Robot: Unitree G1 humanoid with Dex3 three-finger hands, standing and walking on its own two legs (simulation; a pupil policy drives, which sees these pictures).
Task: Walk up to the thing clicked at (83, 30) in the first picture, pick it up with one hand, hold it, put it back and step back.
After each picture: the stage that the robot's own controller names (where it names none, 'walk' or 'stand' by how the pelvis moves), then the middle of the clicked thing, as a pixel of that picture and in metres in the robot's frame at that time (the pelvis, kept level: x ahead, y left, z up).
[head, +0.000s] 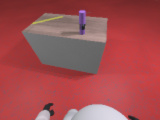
stand; (82, 23) +0.95 +0.13 +0.06
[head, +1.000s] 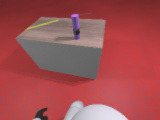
walk; (76, 28) +0.83 +0.21 +0.07
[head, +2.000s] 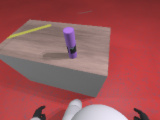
stand; (71, 45) +0.50 +0.19 +0.09
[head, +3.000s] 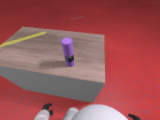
stand; (68, 54) +0.45 +0.19 +0.06
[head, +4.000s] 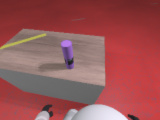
stand; (68, 56) +0.44 +0.19 +0.06
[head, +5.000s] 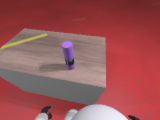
stand; (69, 57) +0.43 +0.18 +0.06
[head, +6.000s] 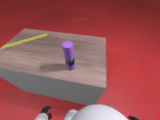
stand; (69, 57) +0.43 +0.18 +0.06
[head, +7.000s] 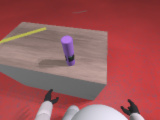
rise first; (69, 53) +0.44 +0.18 +0.06
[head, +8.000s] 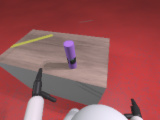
rise first; (71, 56) +0.44 +0.20 +0.06
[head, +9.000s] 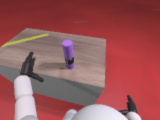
go down; (69, 56) +0.44 +0.18 +0.07
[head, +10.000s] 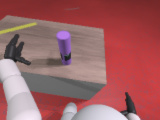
go down; (65, 51) +0.43 +0.18 +0.10
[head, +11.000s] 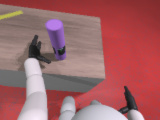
close in; (58, 44) +0.43 +0.18 +0.13
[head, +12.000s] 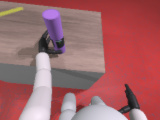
close; (56, 36) +0.47 +0.19 +0.15
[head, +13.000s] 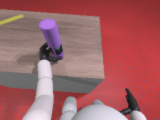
lift; (54, 44) +0.44 +0.20 +0.14
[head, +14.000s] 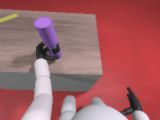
lift; (51, 42) +0.44 +0.21 +0.15
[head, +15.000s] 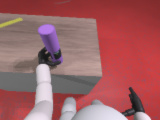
lift; (53, 48) +0.41 +0.20 +0.14
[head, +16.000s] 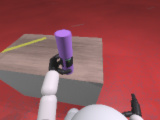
lift; (66, 55) +0.32 +0.15 +0.22
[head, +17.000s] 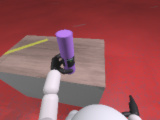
hold; (67, 55) +0.32 +0.14 +0.22
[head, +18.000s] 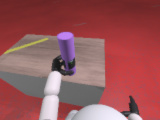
crouch; (68, 57) +0.31 +0.14 +0.21
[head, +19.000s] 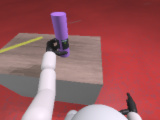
crouch; (62, 37) +0.43 +0.18 +0.25
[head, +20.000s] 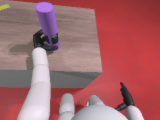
lower; (50, 32) +0.50 +0.20 +0.15
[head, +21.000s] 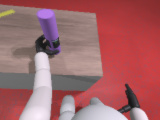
lower; (52, 36) +0.48 +0.20 +0.15
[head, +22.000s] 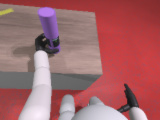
lower; (52, 35) +0.49 +0.20 +0.15
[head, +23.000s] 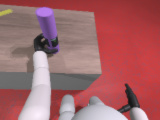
lower; (50, 35) +0.49 +0.20 +0.15
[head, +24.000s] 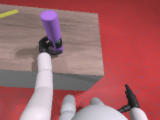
draw back; (54, 37) +0.48 +0.19 +0.15
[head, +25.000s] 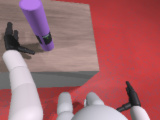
sink last; (42, 31) +0.48 +0.21 +0.16
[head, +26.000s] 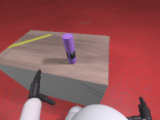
sink last; (70, 50) +0.47 +0.20 +0.12
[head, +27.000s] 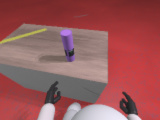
stand; (68, 47) +0.47 +0.20 +0.11
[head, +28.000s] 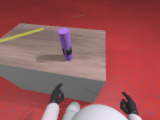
stand; (66, 46) +0.48 +0.20 +0.12
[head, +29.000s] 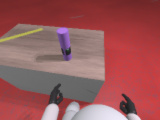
stand; (65, 46) +0.48 +0.21 +0.12
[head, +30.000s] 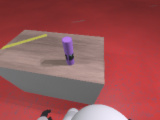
stand; (69, 52) +0.48 +0.20 +0.06
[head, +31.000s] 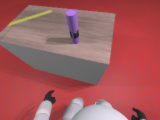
walk; (73, 29) +0.60 +0.17 +0.09
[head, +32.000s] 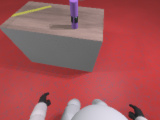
walk; (74, 15) +0.86 +0.21 +0.08
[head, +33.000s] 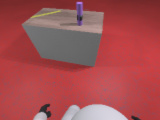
stand; (79, 14) +1.10 +0.22 +0.08
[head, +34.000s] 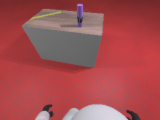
stand; (79, 16) +1.09 +0.20 +0.06
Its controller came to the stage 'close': yes
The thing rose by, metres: 0.19
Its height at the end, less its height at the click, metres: +0.00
